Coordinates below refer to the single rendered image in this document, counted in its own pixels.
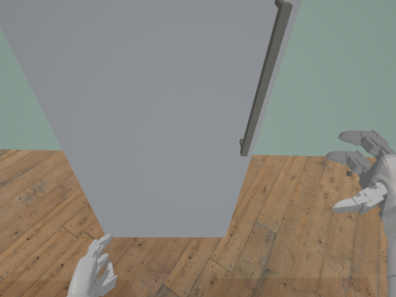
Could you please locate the handle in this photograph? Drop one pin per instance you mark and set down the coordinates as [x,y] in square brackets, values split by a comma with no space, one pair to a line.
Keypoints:
[283,14]

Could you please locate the robot right forearm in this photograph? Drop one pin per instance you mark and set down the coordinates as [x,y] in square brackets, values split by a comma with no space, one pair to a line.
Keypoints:
[388,217]

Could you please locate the left robot hand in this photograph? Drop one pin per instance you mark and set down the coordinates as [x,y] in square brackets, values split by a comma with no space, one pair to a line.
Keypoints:
[84,279]

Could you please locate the fridge door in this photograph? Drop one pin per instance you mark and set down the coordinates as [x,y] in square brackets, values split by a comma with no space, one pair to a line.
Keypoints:
[148,100]

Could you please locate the right robot hand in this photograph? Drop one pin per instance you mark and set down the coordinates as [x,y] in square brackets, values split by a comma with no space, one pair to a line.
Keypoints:
[383,171]

